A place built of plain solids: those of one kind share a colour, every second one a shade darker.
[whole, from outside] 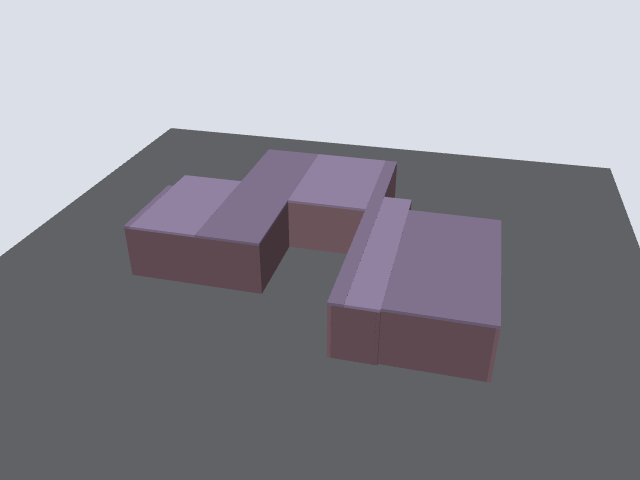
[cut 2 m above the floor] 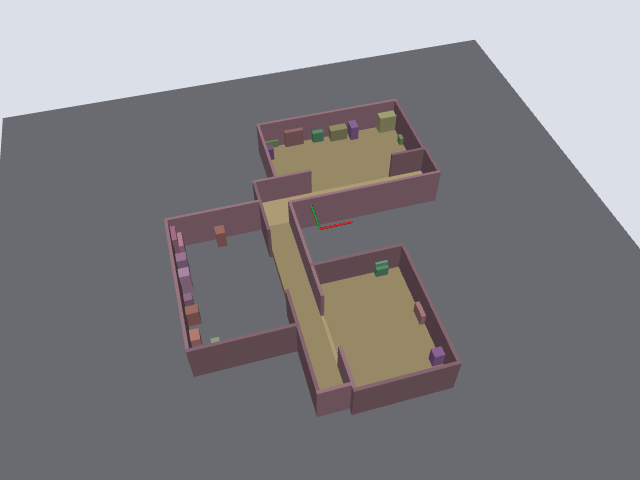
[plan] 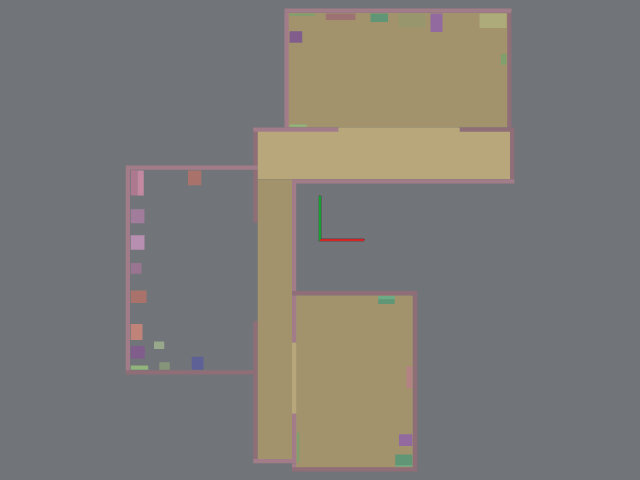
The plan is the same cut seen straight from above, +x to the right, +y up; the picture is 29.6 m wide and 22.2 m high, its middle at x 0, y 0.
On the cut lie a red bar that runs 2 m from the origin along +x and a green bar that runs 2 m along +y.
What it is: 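One storey of an old house, long lived in; a hall and three lower rooms beside it, each open to the hall along a stretch without wall, rail or kerb; a room's floor lies below the hall's by a bare drop, by one riser or not at all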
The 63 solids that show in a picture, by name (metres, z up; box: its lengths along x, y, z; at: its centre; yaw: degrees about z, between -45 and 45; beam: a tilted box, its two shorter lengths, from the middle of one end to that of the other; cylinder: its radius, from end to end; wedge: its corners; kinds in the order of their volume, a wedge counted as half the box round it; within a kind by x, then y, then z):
{
 "floor_1": {"box": [1.59, 12.95, 0.72], "at": [-2.09, -3.66, 0.31]},
 "floor_2": {"box": [0.2, 3.29, 0.72], "at": [-1.19, -6.38, 0.31]},
 "floor_3": {"box": [5.39, 7.94, 0.72], "at": [1.6, -6.53, 0.31]},
 "floor_4": {"box": [11.67, 2.19, 0.72], "at": [2.95, 3.91, 0.31]},
 "floor_5": {"box": [10.1, 5.3, 0.54], "at": [3.61, 7.86, 0.22]},
 "floor_6": {"box": [5.63, 0.2, 0.54], "at": [3.65, 5.11, 0.22]},
 "wall_1": {"box": [0.2, 9.28, 3.3], "at": [-8.88, -1.39, 1.6]},
 "wall_2": {"box": [6.1, 0.2, 3.3], "at": [-5.93, -6.13, 1.6]},
 "wall_3": {"box": [6.1, 0.2, 3.3], "at": [-5.93, 3.35, 1.6]},
 "wall_4": {"box": [0.2, 3.91, 3.3], "at": [-2.99, -8.18, 1.6]},
 "wall_5": {"box": [0.2, 2.27, 3.3], "at": [-2.99, -4.89, 1.6]},
 "wall_6": {"box": [0.2, 2.44, 3.3], "at": [-2.99, 2.03, 1.6]},
 "wall_7": {"box": [0.2, 1.56, 3.3], "at": [-2.99, 4.23, 1.6]},
 "wall_8": {"box": [1.99, 0.2, 3.3], "at": [-2.09, -10.23, 1.6]},
 "wall_9": {"box": [0.2, 5.3, 3.3], "at": [-1.54, 7.86, 1.6]},
 "wall_10": {"box": [0.2, 0.17, 3.3], "at": [-1.19, -10.42, 1.6]},
 "wall_11": {"box": [0.2, 2.11, 3.3], "at": [-1.19, -9.08, 1.6]},
 "wall_12": {"box": [0.2, 2.17, 3.3], "at": [-1.19, -3.65, 1.6]},
 "wall_13": {"box": [0.2, 4.98, 3.3], "at": [-1.19, 0.13, 1.6]},
 "wall_14": {"box": [3.93, 0.2, 3.3], "at": [-1.12, 5.11, 1.6]},
 "wall_15": {"box": [5.79, 0.2, 3.3], "at": [1.6, -10.61, 1.6]},
 "wall_16": {"box": [5.79, 0.2, 3.3], "at": [1.6, -2.46, 1.6]},
 "wall_17": {"box": [10.5, 0.2, 3.3], "at": [3.61, 10.61, 1.6]},
 "wall_18": {"box": [10.28, 0.2, 3.3], "at": [3.85, 2.72, 1.6]},
 "wall_19": {"box": [0.2, 7.94, 3.3], "at": [4.4, -6.53, 1.6]},
 "wall_20": {"box": [2.52, 0.2, 3.3], "at": [7.73, 5.11, 1.6]},
 "wall_21": {"box": [0.2, 5.3, 3.3], "at": [8.76, 7.86, 1.6]},
 "wall_22": {"box": [0.2, 2.19, 3.3], "at": [8.88, 3.91, 1.6]},
 "roof_1": {"box": [7.89, 4.98, 0.16], "at": [-5.04, 0.13, 3.33]},
 "roof_2": {"box": [13.48, 3.86, 0.16], "at": [-2.24, -4.29, 3.33]},
 "roof_3": {"box": [17.97, 0.83, 0.16], "at": [0.0, 3.03, 3.33]},
 "roof_4": {"box": [7.58, 4.11, 0.16], "at": [0.7, -8.28, 3.33]},
 "roof_5": {"box": [5.79, 0.37, 0.16], "at": [1.6, -10.52, 3.33]},
 "roof_6": {"box": [12.07, 1.76, 0.16], "at": [2.95, 4.33, 3.33]},
 "roof_7": {"box": [10.5, 5.5, 0.16], "at": [3.61, 7.96, 3.33]},
 "cot_1": {"box": [1.26, 0.63, 0.98], "at": [4.26, 10.16, 0.97]},
 "cot_2": {"box": [1.25, 0.67, 1.34], "at": [8.01, 10.14, 1.16]},
 "highchair_pram_1": {"box": [0.65, 0.6, 1.05], "at": [-8.43, -5.2, 0.47]},
 "highchair_pram_2": {"box": [0.6, 0.53, 0.99], "at": [-1.11, 9.39, 0.98]},
 "highchair_pram_3": {"box": [0.61, 0.54, 1.01], "at": [3.96, -9.26, 1.17]},
 "highchair_pram_4": {"box": [0.56, 0.86, 1.12], "at": [5.38, 10.05, 1.05]},
 "washing_machine_1": {"box": [0.55, 0.74, 1.15], "at": [-8.48, -4.26, 0.53]},
 "washing_machine_2": {"box": [0.73, 0.58, 1.27], "at": [-8.39, -2.62, 0.59]},
 "washing_machine_3": {"box": [0.61, 0.69, 1.33], "at": [-5.8, 2.88, 0.61]},
 "fridge_1": {"box": [0.64, 0.64, 1.63], "at": [-8.44, 1.1, 0.76]},
 "fridge_2": {"box": [0.64, 0.67, 1.63], "at": [-8.43, -0.12, 0.77]},
 "kitchen_run_1": {"box": [0.31, 1.16, 2.15], "at": [-8.6, 2.64, 1.03]},
 "kitchen_run_2": {"box": [0.29, 1.16, 1.47], "at": [-8.3, 2.64, 0.69]},
 "bookcase_1": {"box": [1.37, 0.31, 1.32], "at": [0.96, 10.32, 1.15]},
 "bookcase_2": {"box": [0.27, 1.03, 0.85], "at": [4.13, -6.35, 1.1]},
 "toy_chest_1": {"box": [0.82, 0.4, 0.84], "at": [2.74, 10.28, 0.91]},
 "toy_chest_2": {"box": [0.77, 0.22, 0.69], "at": [3.08, -2.85, 1.01]},
 "toy_chest_3": {"box": [0.77, 0.15, 0.99], "at": [3.08, -2.67, 1.17]},
 "toy_chest_4": {"box": [0.79, 0.5, 0.61], "at": [3.87, -10.17, 0.97]},
 "radiator_1": {"box": [0.81, 0.2, 0.82], "at": [-8.35, -5.9, 0.36]},
 "radiator_2": {"box": [0.11, 1.37, 0.87], "at": [-1.01, -9.6, 1.1]},
 "radiator_3": {"box": [0.81, 0.11, 0.58], "at": [-1.01, 5.29, 0.78]},
 "radiator_4": {"box": [1.21, 0.11, 0.61], "at": [-0.81, 10.42, 0.79]},
 "radiator_5": {"box": [0.26, 0.5, 0.6], "at": [8.5, 8.36, 0.79]},
 "cooker_1": {"box": [0.55, 0.6, 1.29], "at": [-5.66, -5.7, 0.59]},
 "crate_stack_1": {"box": [0.48, 0.34, 1.05], "at": [-7.44, -4.87, 0.47]},
 "crate_stack_2": {"box": [0.49, 0.34, 1.12], "at": [-7.19, -5.83, 0.51]},
 "tall_odds_1": {"box": [0.5, 0.51, 0.75], "at": [-8.5, -1.31, 0.33]}
}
